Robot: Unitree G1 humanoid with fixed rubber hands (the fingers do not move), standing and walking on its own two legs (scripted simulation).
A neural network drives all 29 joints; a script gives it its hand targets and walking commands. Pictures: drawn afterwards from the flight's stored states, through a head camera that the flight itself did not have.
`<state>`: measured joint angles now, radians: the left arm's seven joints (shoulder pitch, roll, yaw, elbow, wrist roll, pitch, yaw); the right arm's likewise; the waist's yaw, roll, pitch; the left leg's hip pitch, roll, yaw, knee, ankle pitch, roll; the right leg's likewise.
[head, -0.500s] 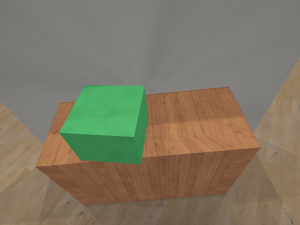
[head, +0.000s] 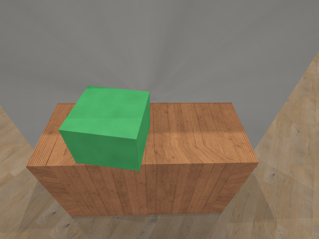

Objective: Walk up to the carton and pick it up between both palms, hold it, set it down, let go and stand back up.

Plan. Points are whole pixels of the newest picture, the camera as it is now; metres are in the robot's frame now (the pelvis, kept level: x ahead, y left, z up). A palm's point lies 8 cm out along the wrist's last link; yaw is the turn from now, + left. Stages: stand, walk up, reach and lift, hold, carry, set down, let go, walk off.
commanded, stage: walk up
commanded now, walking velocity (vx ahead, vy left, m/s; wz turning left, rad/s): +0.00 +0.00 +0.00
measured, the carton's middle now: (112, 126) +0.56 +0.19 -0.10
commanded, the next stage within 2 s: none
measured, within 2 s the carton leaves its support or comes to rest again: neither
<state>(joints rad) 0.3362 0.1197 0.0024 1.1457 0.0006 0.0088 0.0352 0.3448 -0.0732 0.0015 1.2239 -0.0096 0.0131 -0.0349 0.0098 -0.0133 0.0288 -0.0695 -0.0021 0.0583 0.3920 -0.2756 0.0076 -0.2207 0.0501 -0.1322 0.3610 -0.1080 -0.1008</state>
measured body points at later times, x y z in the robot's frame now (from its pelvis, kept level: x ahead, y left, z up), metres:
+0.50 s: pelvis -0.01 +0.04 +0.01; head -0.01 +0.03 +0.46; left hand -0.04 +0.27 -0.14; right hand -0.07 -0.18 -0.15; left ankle -0.04 +0.18 -0.70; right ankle +0.07 -0.05 -0.74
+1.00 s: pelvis +0.05 +0.11 +0.00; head +0.09 +0.17 +0.45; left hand +0.08 +0.32 -0.19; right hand -0.06 -0.07 -0.12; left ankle -0.04 +0.18 -0.74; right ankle +0.08 -0.03 -0.70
